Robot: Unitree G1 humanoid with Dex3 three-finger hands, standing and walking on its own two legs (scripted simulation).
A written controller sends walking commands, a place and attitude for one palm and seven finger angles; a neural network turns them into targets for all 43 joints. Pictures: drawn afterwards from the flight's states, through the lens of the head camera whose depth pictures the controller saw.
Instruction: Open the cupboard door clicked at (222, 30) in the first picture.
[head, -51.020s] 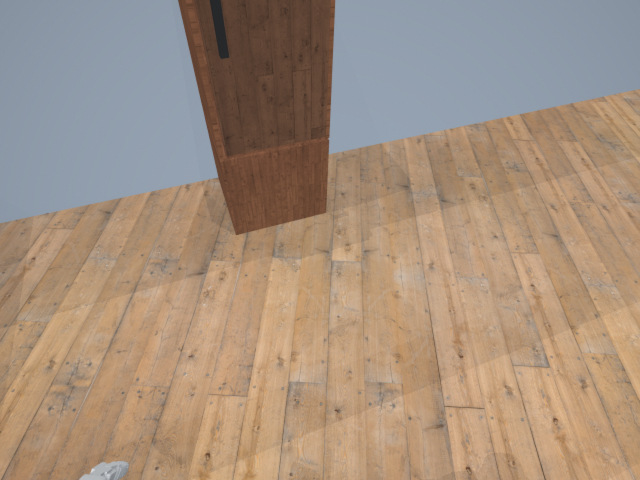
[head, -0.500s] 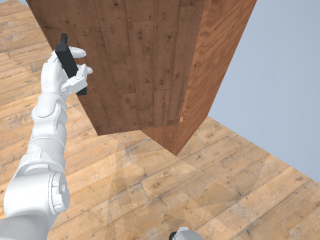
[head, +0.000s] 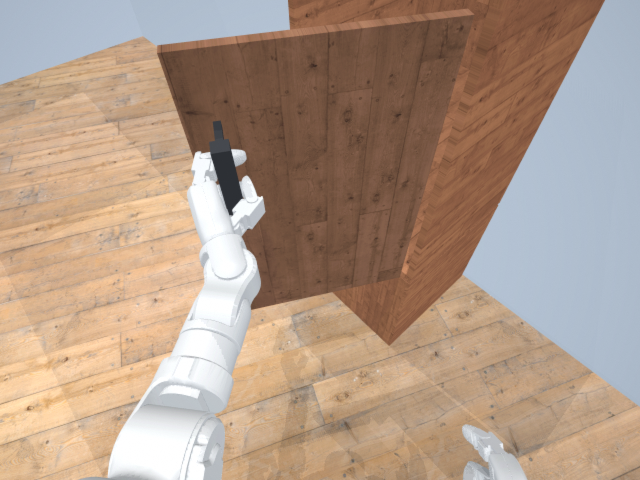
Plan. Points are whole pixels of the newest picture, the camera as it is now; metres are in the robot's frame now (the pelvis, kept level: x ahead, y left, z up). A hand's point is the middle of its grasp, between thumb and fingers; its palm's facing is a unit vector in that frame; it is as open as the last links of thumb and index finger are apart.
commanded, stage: pull the door open along its arc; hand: left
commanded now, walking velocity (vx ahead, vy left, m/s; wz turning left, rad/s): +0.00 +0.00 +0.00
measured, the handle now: (229, 178) +0.48 +0.13 +0.10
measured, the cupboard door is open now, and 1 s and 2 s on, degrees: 62 85 86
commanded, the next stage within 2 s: open thumb and fingers to let go in 0.62 s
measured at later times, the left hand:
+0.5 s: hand (281, 250) +0.36 +0.05 +0.11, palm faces +0.29 -0.96 +0.04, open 6.3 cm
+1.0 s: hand (302, 267) +0.33 +0.03 +0.11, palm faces +0.28 -0.96 -0.03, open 7.7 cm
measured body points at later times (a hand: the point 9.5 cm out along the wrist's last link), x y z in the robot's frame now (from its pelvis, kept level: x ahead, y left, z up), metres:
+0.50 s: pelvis +0.00 -0.01 +0.01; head +0.02 -0.03 +0.46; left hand +0.34 +0.10 +0.11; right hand +0.11 -0.25 -0.11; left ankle -0.04 +0.12 -0.72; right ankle +0.03 -0.10 -0.72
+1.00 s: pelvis +0.00 -0.01 +0.01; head +0.01 -0.04 +0.46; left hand +0.31 +0.08 +0.12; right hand +0.20 -0.20 -0.09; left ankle -0.04 +0.12 -0.72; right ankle +0.03 -0.10 -0.72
